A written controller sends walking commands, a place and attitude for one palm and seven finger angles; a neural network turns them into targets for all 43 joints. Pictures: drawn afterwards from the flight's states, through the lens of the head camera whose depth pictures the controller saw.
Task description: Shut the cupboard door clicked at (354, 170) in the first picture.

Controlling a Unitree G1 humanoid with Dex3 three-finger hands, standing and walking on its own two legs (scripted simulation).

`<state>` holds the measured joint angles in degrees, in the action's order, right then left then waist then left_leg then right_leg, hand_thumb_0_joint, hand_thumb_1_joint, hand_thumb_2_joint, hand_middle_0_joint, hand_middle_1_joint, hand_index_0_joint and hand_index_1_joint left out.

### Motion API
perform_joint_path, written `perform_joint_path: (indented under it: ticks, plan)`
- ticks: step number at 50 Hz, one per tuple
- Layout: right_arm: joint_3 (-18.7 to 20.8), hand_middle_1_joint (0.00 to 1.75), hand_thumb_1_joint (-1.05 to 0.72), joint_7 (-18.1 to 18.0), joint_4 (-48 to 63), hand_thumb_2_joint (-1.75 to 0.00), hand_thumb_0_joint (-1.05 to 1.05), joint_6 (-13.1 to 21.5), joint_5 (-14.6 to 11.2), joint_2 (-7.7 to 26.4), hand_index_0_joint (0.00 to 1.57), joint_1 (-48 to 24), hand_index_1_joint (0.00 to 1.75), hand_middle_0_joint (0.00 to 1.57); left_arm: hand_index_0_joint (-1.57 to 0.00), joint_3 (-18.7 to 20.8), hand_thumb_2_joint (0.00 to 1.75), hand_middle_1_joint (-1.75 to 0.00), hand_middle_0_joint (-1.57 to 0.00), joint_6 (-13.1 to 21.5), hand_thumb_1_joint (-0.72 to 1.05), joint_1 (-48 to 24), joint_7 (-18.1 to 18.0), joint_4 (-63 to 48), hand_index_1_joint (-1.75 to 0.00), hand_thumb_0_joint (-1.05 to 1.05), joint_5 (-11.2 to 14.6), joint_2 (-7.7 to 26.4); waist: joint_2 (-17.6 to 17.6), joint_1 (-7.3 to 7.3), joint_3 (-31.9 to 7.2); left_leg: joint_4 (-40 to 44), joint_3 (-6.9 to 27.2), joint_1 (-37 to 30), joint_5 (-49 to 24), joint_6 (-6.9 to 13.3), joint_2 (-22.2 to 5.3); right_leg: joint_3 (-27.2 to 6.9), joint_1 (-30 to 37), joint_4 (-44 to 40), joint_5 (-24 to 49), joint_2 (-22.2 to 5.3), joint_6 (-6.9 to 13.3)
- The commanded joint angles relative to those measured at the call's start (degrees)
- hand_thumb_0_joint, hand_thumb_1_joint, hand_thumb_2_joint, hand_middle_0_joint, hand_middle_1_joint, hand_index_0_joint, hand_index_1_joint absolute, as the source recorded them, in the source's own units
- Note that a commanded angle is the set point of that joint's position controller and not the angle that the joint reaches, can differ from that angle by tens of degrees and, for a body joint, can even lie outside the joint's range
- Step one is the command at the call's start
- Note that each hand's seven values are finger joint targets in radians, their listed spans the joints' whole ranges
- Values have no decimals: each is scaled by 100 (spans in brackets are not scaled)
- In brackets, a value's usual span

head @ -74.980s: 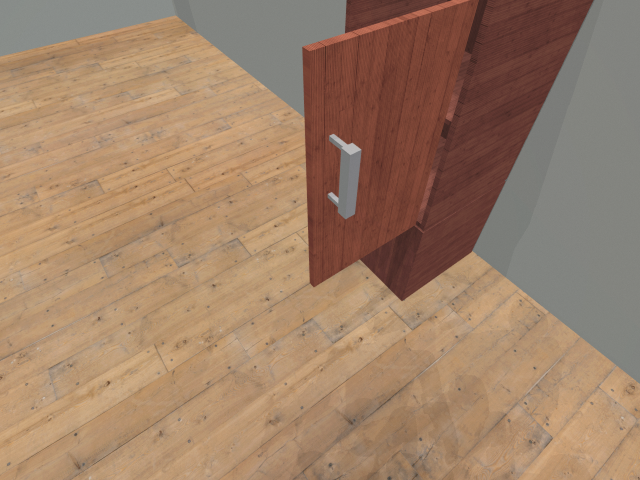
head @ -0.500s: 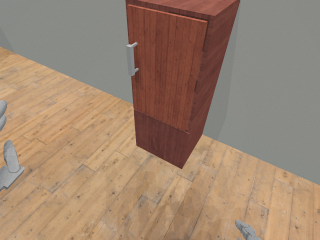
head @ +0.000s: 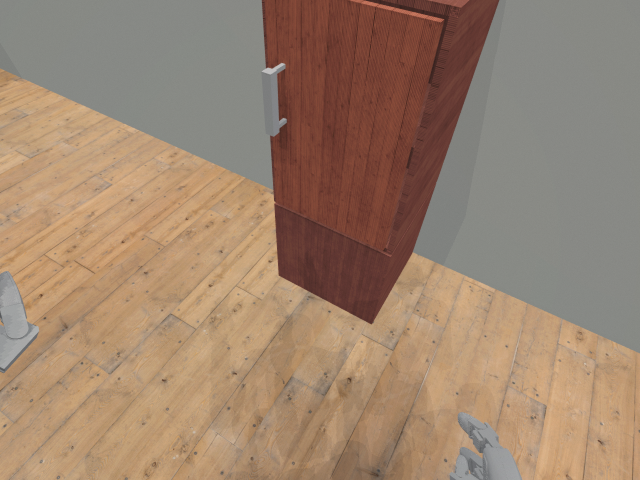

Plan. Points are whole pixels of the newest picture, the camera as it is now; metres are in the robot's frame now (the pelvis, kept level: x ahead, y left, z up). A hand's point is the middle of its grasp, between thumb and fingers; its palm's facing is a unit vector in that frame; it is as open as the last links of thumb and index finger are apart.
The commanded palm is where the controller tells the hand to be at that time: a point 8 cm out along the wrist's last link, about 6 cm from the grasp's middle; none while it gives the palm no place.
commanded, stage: stop stepping back and stand still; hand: left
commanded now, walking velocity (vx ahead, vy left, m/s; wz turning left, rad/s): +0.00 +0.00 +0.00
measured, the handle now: (276, 100) +0.89 +0.14 +0.02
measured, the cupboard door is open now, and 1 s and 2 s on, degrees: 0 0 0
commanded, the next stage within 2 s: let the arm hang, fingers relaxed in 0.24 s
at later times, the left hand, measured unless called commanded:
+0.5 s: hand (117, 447) +0.17 +0.25 -0.04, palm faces +0.06 -0.91 -0.42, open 7.4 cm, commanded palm none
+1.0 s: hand out of the picture -0.10 +0.21 -0.17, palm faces +0.04 -0.97 -0.25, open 7.3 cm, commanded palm none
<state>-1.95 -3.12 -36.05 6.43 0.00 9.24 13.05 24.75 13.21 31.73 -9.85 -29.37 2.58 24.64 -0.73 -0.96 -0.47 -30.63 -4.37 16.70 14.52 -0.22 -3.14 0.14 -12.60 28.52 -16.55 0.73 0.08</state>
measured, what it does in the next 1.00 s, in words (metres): stands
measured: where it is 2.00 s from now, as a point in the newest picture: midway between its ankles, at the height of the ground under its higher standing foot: outside the picture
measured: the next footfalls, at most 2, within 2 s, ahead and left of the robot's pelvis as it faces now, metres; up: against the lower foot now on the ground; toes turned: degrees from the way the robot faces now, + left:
none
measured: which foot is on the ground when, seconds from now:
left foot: down 0.00-1.00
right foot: down 0.00-1.00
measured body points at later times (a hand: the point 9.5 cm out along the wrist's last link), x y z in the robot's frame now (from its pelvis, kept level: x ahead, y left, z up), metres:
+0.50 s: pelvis -0.02 +0.02 -0.01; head -0.03 -0.02 +0.44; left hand +0.16 +0.30 -0.01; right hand +0.15 -0.24 -0.11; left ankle +0.02 +0.12 -0.74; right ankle -0.02 -0.12 -0.74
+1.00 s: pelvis -0.05 +0.01 +0.00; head -0.04 +0.01 +0.45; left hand -0.10 +0.26 -0.15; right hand -0.06 -0.23 -0.16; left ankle +0.02 +0.12 -0.74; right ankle -0.02 -0.12 -0.74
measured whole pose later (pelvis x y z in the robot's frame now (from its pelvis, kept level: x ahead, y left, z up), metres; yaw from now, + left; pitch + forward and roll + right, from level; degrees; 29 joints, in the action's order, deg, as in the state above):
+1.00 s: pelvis -0.05 +0.01 +0.00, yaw +1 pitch -2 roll -1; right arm 1.4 -0.9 -61.4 -1.9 1.4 11.3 19.7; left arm 0.9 -1.3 22.2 -0.7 63.0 -1.1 11.9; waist 1.8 0.0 1.6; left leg -27.2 -4.4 16.5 9.2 1.4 -1.6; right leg 0.4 -13.0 26.9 -12.4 -0.7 -0.4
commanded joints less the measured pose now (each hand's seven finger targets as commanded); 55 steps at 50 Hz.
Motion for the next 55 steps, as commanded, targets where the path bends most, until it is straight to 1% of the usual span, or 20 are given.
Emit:
perform_joint_path:
  ticks: [1,5,9,11,14,16,17,18,19,20,23,25,26,28,32,35,40,44,49,55]
  plan:
    - [374,30,-90,-133,819,-90,0,125,-68,866,20,-405,30,20,-20,772,90,-30,-20,95,90,127,-100,-465,-30,0,72,919,174,30,-785,455,311,-366,-1499,47,-289,-398,383,-307,2355,-341,67]
    - [360,30,-90,-187,882,-90,0,63,-87,857,20,-479,30,20,-20,567,90,-30,-20,53,90,-180,-80,-596,-30,0,50,860,65,38,-794,492,288,-440,-1541,81,-274,-346,408,-333,2390,-345,16]
    - [351,30,-90,-220,924,-90,0,83,-79,857,20,-555,30,20,-20,457,90,-30,-20,66,90,-457,-101,-970,-30,0,7,859,400,49,-805,555,280,-495,-1553,84,-222,-316,434,-332,2297,-334,13]
    - [370,30,-90,-240,940,-90,0,99,-65,887,20,-585,30,20,-20,589,90,-30,-20,83,90,-517,-125,-1139,-30,0,-9,1029,632,69,-757,608,270,-481,-1429,70,-203,-307,376,-388,2092,-304,13]
    - [349,30,-90,-224,944,-90,0,82,-68,843,20,-575,30,20,-20,550,90,-30,-20,89,90,-353,-135,-1032,-30,0,-4,898,640,70,-683,693,310,-378,-1192,78,-210,-302,386,-450,1833,-283,18]
    - [381,30,-90,-230,964,-90,0,73,-56,870,20,-575,30,20,-20,720,90,-30,-20,89,90,-203,-141,-945,-30,0,9,1029,678,87,-634,716,291,-322,-1095,58,-192,-316,363,-539,1758,-269,23]
    - [574,30,-90,320,-71,-90,0,377,-140,1921,20,-1124,30,20,-20,-2027,90,-30,-20,-796,90,-504,724,3401,-30,0,-366,-104,613,-35,60,-125,290,-23,-2238,95,-295,9,-312,133,2477,-655,76]
    - [633,30,-90,344,-131,-90,0,52,-103,1770,20,-697,30,20,-20,-1914,90,-30,-20,-1280,90,-615,887,3558,-30,0,-324,-137,715,8,-367,61,246,-344,-2025,6,-369,-335,-424,-77,1918,-672,144]
    - [601,30,-90,325,-87,-90,0,-41,-72,1687,20,-606,30,20,-20,-1954,90,-30,-20,-1401,90,-644,935,3529,-30,0,-323,-258,818,19,-256,155,280,-249,-1664,37,-443,-224,-543,-30,1256,-587,107]
    - [555,30,-90,333,-194,-90,0,-110,-15,1633,20,-553,30,20,-20,-1995,90,-30,-20,-1376,90,-808,965,3773,-30,0,-340,-349,646,72,-311,254,453,29,-1390,148,-538,-96,-553,196,758,-485,106]
    - [433,30,-90,332,-308,-90,0,-333,70,1641,20,-612,30,20,-20,-2070,90,-30,-20,-1319,90,-1182,1012,4675,-30,0,-404,-202,-494,133,-218,454,736,288,-949,279,-529,-118,-323,124,360,-392,135]
    - [401,30,-90,330,-467,-90,0,-442,119,1548,20,-492,30,20,-20,-2112,90,-30,-20,-1310,90,-1387,987,5375,-30,0,-444,-148,-1227,56,-207,255,702,-5,-630,243,-290,-437,-569,-217,244,-575,207]
    - [389,30,-90,331,-532,-90,0,-515,131,1470,20,-403,30,20,-20,-2153,90,-30,-20,-1315,90,-1432,959,5694,-30,0,-444,-144,-1333,22,-214,126,617,-207,-560,216,-181,-594,-746,-377,168,-683,269]
    - [332,30,-90,325,-749,-90,0,-640,158,1278,20,-245,30,20,-20,-2238,90,-30,-20,-1374,90,-1591,914,6239,-30,0,-419,-212,-1097,-59,-107,99,532,-404,-312,166,-22,-760,-1005,-631,-238,-782,329]
    - [323,30,-90,298,-1173,-90,0,-690,159,1144,20,-178,30,20,-20,-2278,90,-30,-20,-1383,90,-1405,886,7177,-30,0,-397,-361,355,29,-57,604,639,-294,107,173,-157,-600,-705,-606,-411,-550,245]
    - [369,30,-90,244,-1455,-90,0,-714,172,1006,20,-14,30,20,-20,-2209,90,-30,-20,-1378,90,-1093,873,7742,-30,0,-396,-546,1149,119,-23,985,724,45,879,184,-204,-429,-316,-589,-318,-402,273]
    - [461,30,-90,185,-1825,-90,0,-734,134,1052,20,376,30,20,-20,-2247,90,-30,-20,-1358,90,-954,890,8398,-30,0,-393,-596,903,118,219,1313,880,209,1422,221,-334,-326,-239,-692,-408,-328,274]
    - [502,30,-90,162,-2048,-90,0,-713,119,1033,20,617,30,20,-20,-2250,90,-30,-20,-1325,90,-928,879,8748,-30,0,-396,-639,213,96,373,1243,867,61,1233,251,-342,-424,-441,-872,-575,-403,283]
    - [496,30,-90,161,-2274,-90,0,-706,116,936,20,801,30,20,-20,-2242,90,-30,-20,-1315,90,-976,853,8985,-30,0,-396,-647,-198,46,571,1120,776,-107,988,254,-301,-558,-783,-1063,-933,-497,293]
    - [493,30,-90,162,-2392,-90,0,-697,124,880,20,743,30,20,-20,-2238,90,-30,-20,-1322,90,-992,832,9097,-30,0,-404,-695,-82,46,699,1207,775,-170,959,251,-312,-582,-937,-1068,-921,-478,265]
